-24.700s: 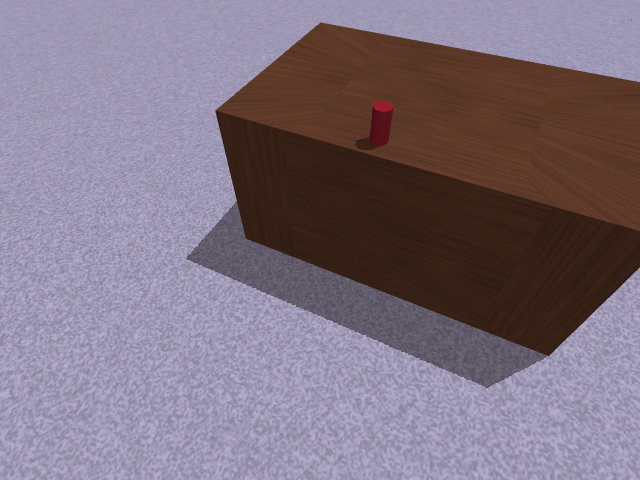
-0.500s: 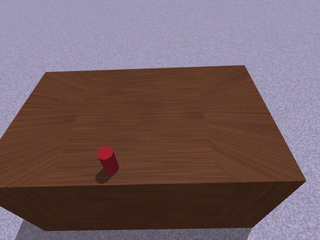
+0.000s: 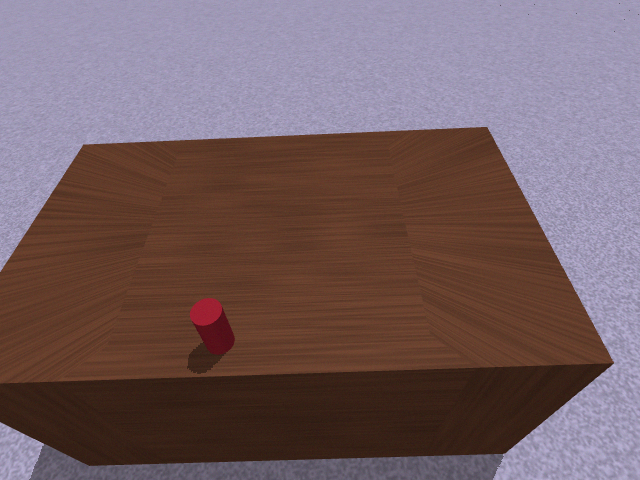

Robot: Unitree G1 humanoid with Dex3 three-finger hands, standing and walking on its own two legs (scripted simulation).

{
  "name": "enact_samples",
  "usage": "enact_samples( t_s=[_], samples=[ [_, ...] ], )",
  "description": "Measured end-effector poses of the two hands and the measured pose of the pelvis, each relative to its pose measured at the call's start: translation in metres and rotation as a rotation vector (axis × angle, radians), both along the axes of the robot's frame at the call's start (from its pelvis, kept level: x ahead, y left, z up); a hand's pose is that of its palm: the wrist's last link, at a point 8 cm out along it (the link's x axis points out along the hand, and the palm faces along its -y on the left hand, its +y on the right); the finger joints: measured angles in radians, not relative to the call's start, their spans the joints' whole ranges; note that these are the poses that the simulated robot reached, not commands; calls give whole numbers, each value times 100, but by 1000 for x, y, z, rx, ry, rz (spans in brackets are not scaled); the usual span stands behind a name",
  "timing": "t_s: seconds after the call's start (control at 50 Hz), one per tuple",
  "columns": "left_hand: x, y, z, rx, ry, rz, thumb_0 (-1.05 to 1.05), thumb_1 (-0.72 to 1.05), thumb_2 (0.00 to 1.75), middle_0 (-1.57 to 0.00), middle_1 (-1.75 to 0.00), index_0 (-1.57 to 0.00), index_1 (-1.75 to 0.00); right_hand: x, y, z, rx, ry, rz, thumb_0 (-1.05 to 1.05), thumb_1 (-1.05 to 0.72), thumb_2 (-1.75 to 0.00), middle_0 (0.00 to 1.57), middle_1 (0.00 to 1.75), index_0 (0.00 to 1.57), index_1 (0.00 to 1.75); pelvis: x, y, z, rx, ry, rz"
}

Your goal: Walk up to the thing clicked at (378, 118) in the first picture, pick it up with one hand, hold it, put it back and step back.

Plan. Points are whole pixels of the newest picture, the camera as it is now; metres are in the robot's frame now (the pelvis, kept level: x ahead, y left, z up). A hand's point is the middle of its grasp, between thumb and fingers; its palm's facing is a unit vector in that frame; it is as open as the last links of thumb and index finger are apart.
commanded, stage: home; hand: left
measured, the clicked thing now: (213, 327) +0.40 +0.21 -0.13
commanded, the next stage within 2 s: stand in 0.06 s
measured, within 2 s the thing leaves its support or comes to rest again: neither
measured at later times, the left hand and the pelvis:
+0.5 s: hand out of the picture +0.08 +0.25 -0.15, palm faces -0.03 -0.93 -0.36, open 12.2 cm; pelvis +0.00 +0.00 +0.00, yaw +0 degrees
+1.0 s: hand out of the picture +0.08 +0.25 -0.15, palm faces -0.04 -0.93 -0.35, open 7.4 cm; pelvis +0.01 +0.00 +0.00, yaw -1 degrees
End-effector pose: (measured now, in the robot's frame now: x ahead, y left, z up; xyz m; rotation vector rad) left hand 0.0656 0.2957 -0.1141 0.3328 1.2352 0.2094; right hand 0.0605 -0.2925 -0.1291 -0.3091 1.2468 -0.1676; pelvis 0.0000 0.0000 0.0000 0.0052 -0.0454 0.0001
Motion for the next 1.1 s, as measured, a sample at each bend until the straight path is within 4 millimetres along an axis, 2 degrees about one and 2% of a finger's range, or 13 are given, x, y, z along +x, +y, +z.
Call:
enact_samples(
  t_s=[0.2,0.3,0.4,0.52,0.62,0.72,0.86,1.1],
  samples=[
    [6,-1,0,-1,0,-3,-1,-58,3,-6,-5,-6,-5,5,-3,2,-7,-3,-7,1,-90,-90,20,30,20,30,5,0,0,0,2,-4],
    [9,-1,0,0,-7,-6,-1,-47,13,-11,-14,-12,-13,7,-4,3,-8,-9,-10,1,-90,-90,20,30,20,30,6,-1,0,0,1,-5],
    [11,-2,1,-2,-14,-8,-1,-21,39,-17,-23,-17,-22,7,-4,3,-8,-14,-12,1,-90,-90,20,30,20,30,5,-1,1,0,0,-7],
    [11,-2,0,-2,-14,-12,-1,20,70,-19,-28,-19,-28,5,-4,3,-5,-11,-16,1,-90,-90,20,30,20,30,5,-2,1,-1,2,-7],
    [9,-2,0,-2,-9,-11,0,55,82,-20,-29,-20,-29,1,-4,3,-4,-2,-19,1,-90,-90,20,30,20,30,4,-2,1,-1,4,-8],
    [7,-2,-1,-4,0,-9,0,76,87,-20,-30,-21,-30,-2,-5,2,-6,9,-22,1,-90,-90,20,30,20,30,5,-2,0,-1,6,-9],
    [7,-2,-1,-3,5,-13,0,87,89,-21,-30,-21,-30,-3,-5,2,-6,11,-28,1,-90,-90,20,30,20,30,6,-2,0,0,6,-11],
    [12,-3,-1,-6,-4,-19,0,90,90,-21,-30,-21,-30,2,-4,3,-3,-3,-26,1,-90,-90,20,30,20,30,6,-2,1,1,7,-16]
  ],
)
